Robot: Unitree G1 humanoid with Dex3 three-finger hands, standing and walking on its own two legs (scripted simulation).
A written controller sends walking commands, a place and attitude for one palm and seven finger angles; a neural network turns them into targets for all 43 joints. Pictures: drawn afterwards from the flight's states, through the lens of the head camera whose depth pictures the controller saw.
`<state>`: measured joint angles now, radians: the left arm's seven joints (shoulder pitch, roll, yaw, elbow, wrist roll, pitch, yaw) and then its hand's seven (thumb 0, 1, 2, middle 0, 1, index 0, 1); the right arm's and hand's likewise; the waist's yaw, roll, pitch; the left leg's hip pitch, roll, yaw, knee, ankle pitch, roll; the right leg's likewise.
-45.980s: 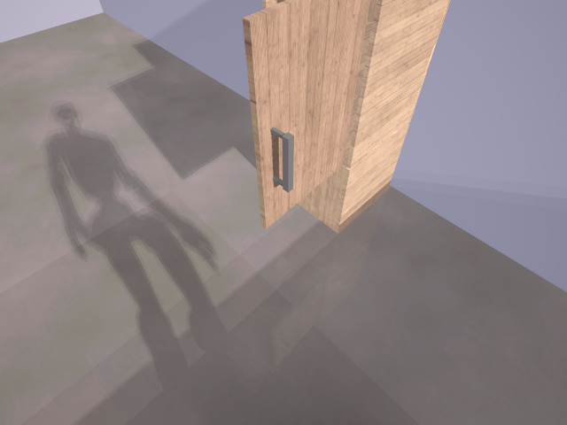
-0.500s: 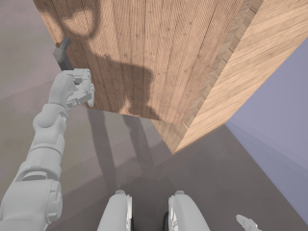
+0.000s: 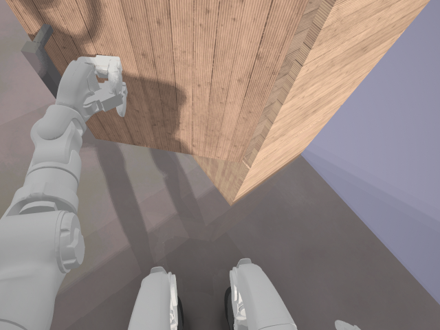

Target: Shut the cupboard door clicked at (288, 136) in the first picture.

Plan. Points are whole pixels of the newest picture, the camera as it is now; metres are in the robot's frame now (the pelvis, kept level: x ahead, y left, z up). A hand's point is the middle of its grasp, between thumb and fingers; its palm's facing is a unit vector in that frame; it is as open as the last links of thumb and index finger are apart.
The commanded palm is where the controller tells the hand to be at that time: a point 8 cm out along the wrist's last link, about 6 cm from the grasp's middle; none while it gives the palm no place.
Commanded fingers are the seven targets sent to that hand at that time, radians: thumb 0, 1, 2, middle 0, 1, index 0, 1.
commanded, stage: push the door shut along its arc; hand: left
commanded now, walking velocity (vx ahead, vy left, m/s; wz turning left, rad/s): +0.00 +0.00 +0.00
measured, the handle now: (63, 79) +0.55 +0.23 +0.06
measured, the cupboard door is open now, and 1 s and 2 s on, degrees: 45 26 26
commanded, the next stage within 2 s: pull the fist back off the door in 0.66 s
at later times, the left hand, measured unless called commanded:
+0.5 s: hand (130, 76) +0.55 +0.12 +0.06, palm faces -0.39 -0.92 -0.04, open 3.1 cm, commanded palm +0.56 +0.13 +0.06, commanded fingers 0.00 0.90 0.90 -1.30 -1.50 -1.30 -1.50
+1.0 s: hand (144, 67) +0.58 +0.10 +0.04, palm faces +0.07 -1.00 -0.01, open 3.2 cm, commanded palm +0.55 +0.11 +0.06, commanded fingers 0.00 0.90 0.90 -1.30 -1.50 -1.30 -1.50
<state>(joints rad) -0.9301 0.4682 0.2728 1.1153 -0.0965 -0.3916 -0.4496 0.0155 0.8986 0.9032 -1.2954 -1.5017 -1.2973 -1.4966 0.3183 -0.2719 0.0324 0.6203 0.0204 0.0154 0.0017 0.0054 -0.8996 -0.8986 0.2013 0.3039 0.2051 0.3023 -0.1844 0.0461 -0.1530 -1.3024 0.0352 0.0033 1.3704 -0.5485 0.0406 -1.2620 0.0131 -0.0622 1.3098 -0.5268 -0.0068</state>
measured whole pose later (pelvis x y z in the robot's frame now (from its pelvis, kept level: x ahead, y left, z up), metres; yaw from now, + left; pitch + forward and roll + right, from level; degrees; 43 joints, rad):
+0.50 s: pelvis -0.01 +0.00 -0.02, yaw -1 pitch +31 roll -5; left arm -1.18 0.58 0.22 1.22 -0.06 -0.25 -0.50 0.00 0.94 0.96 -1.29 -1.50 -1.30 -1.50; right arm 0.32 -0.28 0.05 0.65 0.00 -0.04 -0.01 0.00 -0.90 -0.90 0.20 0.30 0.21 0.30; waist -0.23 0.05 -0.14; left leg -1.43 0.05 -0.03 1.45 -0.56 0.03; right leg -1.37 0.02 -0.09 1.37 -0.53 -0.02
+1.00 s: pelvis +0.00 +0.00 -0.02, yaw -1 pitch +33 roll -5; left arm -1.13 0.38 0.33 1.11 0.04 -0.30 0.10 0.02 0.91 0.92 -1.29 -1.50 -1.29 -1.50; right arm 0.41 -0.22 0.04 0.63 -0.09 -0.04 0.10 0.00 -0.90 -0.90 0.20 0.30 0.20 0.30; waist -0.24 0.07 -0.16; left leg -1.45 0.05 -0.01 1.43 -0.56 0.04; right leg -1.41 0.03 -0.07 1.35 -0.53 -0.01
